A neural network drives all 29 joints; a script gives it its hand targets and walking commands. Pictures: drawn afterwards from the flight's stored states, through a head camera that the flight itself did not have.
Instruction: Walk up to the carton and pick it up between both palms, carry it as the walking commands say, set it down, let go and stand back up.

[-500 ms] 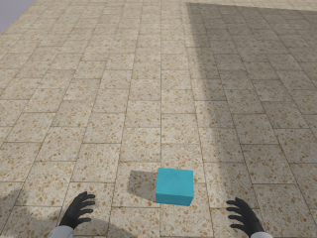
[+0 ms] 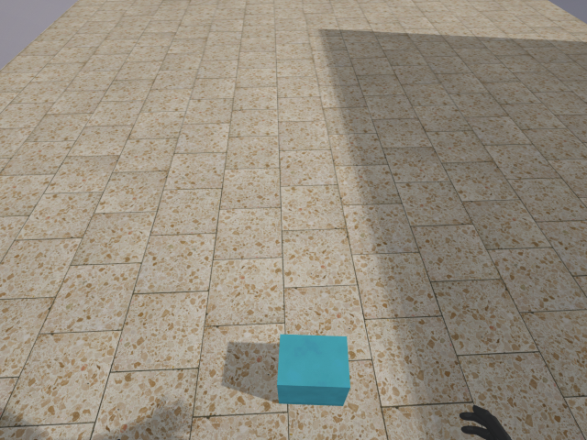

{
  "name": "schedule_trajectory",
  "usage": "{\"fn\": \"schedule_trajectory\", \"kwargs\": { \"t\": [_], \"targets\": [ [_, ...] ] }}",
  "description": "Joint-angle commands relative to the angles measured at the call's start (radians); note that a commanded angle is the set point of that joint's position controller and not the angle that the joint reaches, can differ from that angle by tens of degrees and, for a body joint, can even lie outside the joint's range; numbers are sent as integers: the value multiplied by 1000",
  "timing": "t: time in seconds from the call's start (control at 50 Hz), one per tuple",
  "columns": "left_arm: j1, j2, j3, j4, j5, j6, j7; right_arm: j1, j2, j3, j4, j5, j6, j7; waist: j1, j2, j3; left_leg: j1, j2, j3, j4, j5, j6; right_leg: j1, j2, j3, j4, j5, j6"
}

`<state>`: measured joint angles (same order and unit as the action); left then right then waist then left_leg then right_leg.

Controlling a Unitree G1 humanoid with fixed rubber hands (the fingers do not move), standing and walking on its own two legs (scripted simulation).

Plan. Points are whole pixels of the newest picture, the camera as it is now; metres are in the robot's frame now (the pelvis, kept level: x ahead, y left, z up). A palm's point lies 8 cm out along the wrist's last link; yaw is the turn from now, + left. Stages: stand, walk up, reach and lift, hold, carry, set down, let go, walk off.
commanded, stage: stand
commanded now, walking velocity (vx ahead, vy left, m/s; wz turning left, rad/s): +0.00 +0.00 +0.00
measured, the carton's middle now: (312, 370) +0.44 -0.05 -0.67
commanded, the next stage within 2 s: none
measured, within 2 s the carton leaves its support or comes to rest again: neither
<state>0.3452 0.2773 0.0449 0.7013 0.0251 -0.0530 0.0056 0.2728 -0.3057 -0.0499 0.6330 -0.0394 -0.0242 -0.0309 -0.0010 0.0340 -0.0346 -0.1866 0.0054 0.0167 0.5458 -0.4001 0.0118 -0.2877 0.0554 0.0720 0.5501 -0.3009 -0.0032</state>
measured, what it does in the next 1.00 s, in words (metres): stands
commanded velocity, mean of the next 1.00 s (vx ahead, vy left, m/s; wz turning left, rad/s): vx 0.00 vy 0.00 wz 0.00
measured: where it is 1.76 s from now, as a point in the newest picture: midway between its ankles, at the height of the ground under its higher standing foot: outside the picture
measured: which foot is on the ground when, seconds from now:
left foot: down 0.00-1.00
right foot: down 0.00-1.00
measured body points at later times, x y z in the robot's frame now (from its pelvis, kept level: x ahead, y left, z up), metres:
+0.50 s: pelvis +0.01 -0.01 -0.01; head +0.01 -0.01 +0.44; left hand +0.09 +0.24 -0.14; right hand +0.04 -0.29 -0.13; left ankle -0.07 +0.11 -0.73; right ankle -0.01 -0.12 -0.73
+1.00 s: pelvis +0.01 +0.00 +0.00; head +0.01 -0.01 +0.45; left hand +0.06 +0.24 -0.15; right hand -0.02 -0.25 -0.15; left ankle -0.07 +0.11 -0.73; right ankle -0.01 -0.12 -0.73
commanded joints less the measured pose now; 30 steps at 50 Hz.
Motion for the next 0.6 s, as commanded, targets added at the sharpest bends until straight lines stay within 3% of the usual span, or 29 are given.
{"fn": "schedule_trajectory", "kwargs": {
  "t": [0.0,0.02,0.04,0.06,0.08,0.1,0.12,0.14,0.16,0.18,0.2,0.22,0.24,0.26,0.3,0.32,0.34,0.36,0.38,0.4,0.42,0.44,0.46,0.48,0.5,0.52,0.54,0.56,0.58],
  "targets": [
    [-9,68,3,-31,-6,-14,12,15,-85,-10,-28,14,-29,-7,-10,-36,-128,163,108,-69,12,488,-14,-42,-84,55,7,420,-19],
    [-34,124,16,-33,17,-13,17,58,-122,-31,-26,27,-31,-1,-53,-111,-162,147,91,-33,45,424,-32,-32,-75,50,7,465,-14],
    [-50,95,13,-34,-2,-24,11,17,-146,-27,-10,22,-25,-6,-33,-102,-118,113,103,-61,16,516,-25,-22,-90,56,7,465,-12],
    [-20,70,1,-28,-6,-14,9,46,-115,-16,-12,17,-22,-17,-36,-57,-75,108,97,-34,33,587,-26,-38,-73,58,26,482,-17],
    [26,124,13,-6,1,-9,21,69,-144,-21,-2,18,-17,-25,-23,34,-11,90,129,-41,47,765,-19,-66,-60,43,51,480,-14],
    [107,69,-9,32,-22,3,12,34,-140,-20,8,10,-3,-17,13,20,-33,123,93,-23,62,664,-13,-63,-68,55,21,444,-6],
    [73,128,6,25,-17,7,16,85,-49,6,-21,39,-2,-8,-35,8,-7,80,110,-26,31,637,-27,-85,-68,68,28,412,-24],
    [61,91,5,52,-9,18,17,125,-127,-8,26,29,6,-13,-30,-1,-28,65,92,-11,25,533,-29,-1,-65,52,16,444,-28],
    [11,120,2,2,-10,9,14,106,-136,-5,31,31,7,-18,-22,2,-60,61,94,4,58,715,-18,33,-65,53,66,626,-29],
    [10,77,-7,15,-9,14,15,58,-122,1,39,28,13,-15,14,26,-22,48,78,32,50,584,-24,14,-91,96,43,664,-44],
    [78,95,-7,56,-19,27,28,73,-86,0,33,21,23,-27,-5,-124,-76,49,60,33,39,300,-35,52,-71,97,33,583,-34],
    [48,108,-4,50,-25,37,28,85,-114,-5,17,32,22,-18,-17,-87,-46,-32,49,33,45,185,-35,73,-94,137,30,642,-50],
    [-23,108,3,24,-20,32,22,113,-92,7,51,27,30,-20,-17,13,32,-118,50,27,-43,115,-40,91,-106,144,11,489,-57],
    [-28,85,-12,31,-9,42,32,68,-81,13,40,15,21,-29,-11,-39,75,-34,102,-9,-55,292,-32,-14,-79,102,46,469,-56],
    [-16,73,-12,54,-4,49,36,80,-137,1,41,29,29,-24,-5,-79,39,-57,103,-17,-53,144,-6,-16,-48,88,12,272,-31],
    [11,60,-16,58,-15,49,31,68,-81,15,64,10,29,-29,-10,47,107,-2,91,13,-53,206,-11,-70,-70,91,-12,308,-26],
    [54,70,-20,90,-10,45,28,66,-72,28,68,12,26,-33,12,-13,131,-42,120,-18,-63,306,-6,-32,-85,116,9,354,-34],
    [16,50,-22,64,-13,45,18,113,-98,15,84,30,29,-16,-19,18,-4,61,95,29,-33,224,-18,-28,-77,100,1,386,-38],
    [-14,82,-15,64,-5,50,30,125,-93,16,108,14,40,-25,-36,40,117,32,79,32,-73,187,-24,-110,-58,111,-11,314,-22],
    [-42,81,-20,65,-1,45,25,165,-74,29,121,26,36,-29,-51,-11,76,71,111,-2,-69,244,-28,-113,-66,119,-4,319,-34],
    [-10,76,-13,91,4,45,26,164,-35,40,143,21,39,-21,-34,26,85,71,139,9,-59,303,-16,-95,-55,68,21,288,-27],
    [44,83,-12,88,-18,49,32,110,-106,21,110,28,45,-18,-22,7,-6,84,95,32,-41,253,-17,-37,-51,92,-4,262,-22],
    [4,52,-21,101,-12,41,25,145,-111,28,139,12,40,-33,-19,-76,52,41,115,-16,-71,291,-7,-40,-48,90,21,280,-20],
    [26,12,-36,100,-11,37,30,146,-96,32,155,28,44,-25,6,-99,30,43,102,19,-52,266,-14,-24,-62,98,22,330,-33],
    [66,22,-38,116,-11,41,31,128,-77,31,159,19,47,-22,1,-99,-80,104,90,33,-37,317,-13,34,-63,116,38,403,-38],
    [28,5,-36,122,-33,49,30,117,-69,34,144,31,41,-20,-11,-88,74,26,94,18,-50,282,-5,-52,-70,127,16,357,-40],
    [15,75,-26,127,-7,53,31,106,-24,46,160,33,40,-13,-9,-42,18,66,89,34,-42,318,3,-8,-68,121,25,400,-51],
    [17,74,-20,118,-3,51,37,109,-84,35,169,21,40,-24,-1,-76,-4,75,88,32,-39,334,-13,7,-73,112,38,430,-54],
    [30,82,-16,125,-8,50,32,130,-65,31,199,31,41,-26,-2,9,6,133,75,50,-21,352,-15,-41,-87,164,2,431,-55]
  ]
}}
